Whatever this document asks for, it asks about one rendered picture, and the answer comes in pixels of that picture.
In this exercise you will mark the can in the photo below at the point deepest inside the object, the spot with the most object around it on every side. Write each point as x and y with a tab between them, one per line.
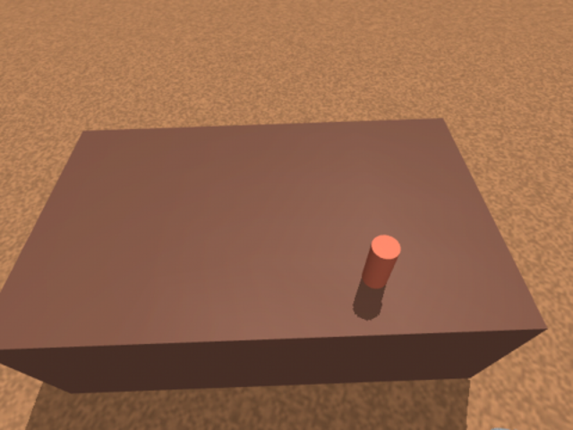
380	261

